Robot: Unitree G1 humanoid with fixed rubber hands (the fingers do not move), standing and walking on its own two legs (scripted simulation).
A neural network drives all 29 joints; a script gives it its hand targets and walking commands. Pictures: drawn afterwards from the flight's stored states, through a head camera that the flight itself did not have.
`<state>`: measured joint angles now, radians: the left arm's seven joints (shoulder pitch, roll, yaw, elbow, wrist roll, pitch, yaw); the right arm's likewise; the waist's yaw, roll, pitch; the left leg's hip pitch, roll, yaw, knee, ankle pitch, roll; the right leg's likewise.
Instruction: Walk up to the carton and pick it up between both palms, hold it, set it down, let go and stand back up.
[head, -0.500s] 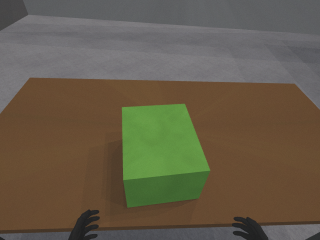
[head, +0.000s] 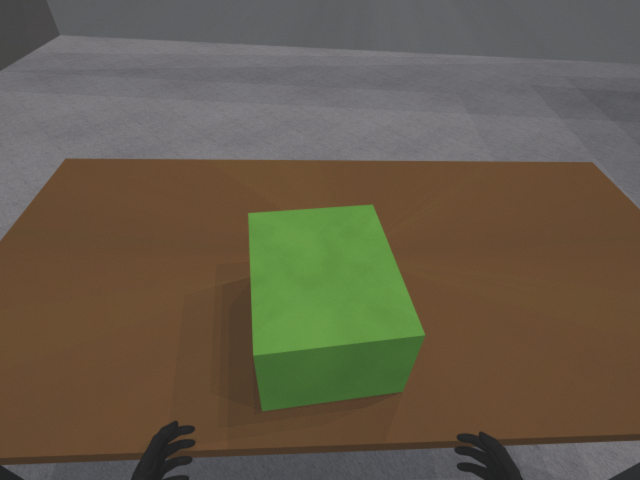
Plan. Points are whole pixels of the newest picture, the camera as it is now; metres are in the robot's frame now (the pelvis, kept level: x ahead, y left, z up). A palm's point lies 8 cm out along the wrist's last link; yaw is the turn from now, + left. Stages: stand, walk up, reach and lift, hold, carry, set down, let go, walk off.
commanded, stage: set down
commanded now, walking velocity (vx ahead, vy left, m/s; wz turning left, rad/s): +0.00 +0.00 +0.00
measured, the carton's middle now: (322, 298) +0.45 +0.02 -0.05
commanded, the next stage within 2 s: let go in 0.44 s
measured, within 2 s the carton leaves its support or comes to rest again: neither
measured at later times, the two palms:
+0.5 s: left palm out of the picture +0.15 +0.22 -0.06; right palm out of the picture +0.15 -0.22 -0.08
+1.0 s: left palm out of the picture +0.15 +0.22 -0.06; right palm out of the picture +0.14 -0.24 -0.09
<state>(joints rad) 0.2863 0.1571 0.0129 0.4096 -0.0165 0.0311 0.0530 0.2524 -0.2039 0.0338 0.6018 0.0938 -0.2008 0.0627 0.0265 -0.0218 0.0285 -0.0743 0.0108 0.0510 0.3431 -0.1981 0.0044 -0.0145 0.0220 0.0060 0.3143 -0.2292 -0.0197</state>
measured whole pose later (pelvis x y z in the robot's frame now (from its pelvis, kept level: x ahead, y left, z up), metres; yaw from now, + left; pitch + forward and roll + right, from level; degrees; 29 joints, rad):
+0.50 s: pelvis -0.01 +0.00 +0.00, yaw +0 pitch -5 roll +0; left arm 0.22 0.18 0.03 0.47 0.00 0.08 -0.02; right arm 0.19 -0.19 0.00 0.71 -0.01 -0.15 0.02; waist 0.02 0.01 0.05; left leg -0.07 0.01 0.05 0.35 -0.19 0.00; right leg -0.01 0.02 0.00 0.34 -0.23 -0.02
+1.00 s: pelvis -0.01 -0.01 +0.00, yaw +1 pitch -4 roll +0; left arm 0.19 0.23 -0.01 0.50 0.01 0.04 -0.04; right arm 0.17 -0.21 -0.02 0.74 -0.04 -0.10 0.01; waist 0.02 0.01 0.04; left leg -0.13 0.02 0.03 0.41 -0.21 0.00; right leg -0.07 0.03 -0.02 0.41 -0.26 -0.03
